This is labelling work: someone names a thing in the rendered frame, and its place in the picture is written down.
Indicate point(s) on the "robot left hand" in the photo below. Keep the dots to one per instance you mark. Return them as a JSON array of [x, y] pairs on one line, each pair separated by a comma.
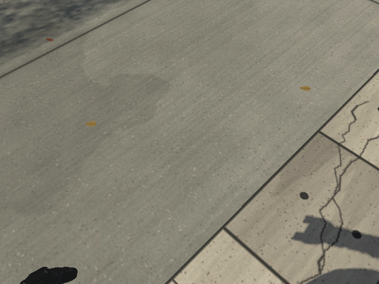
[[57, 275]]

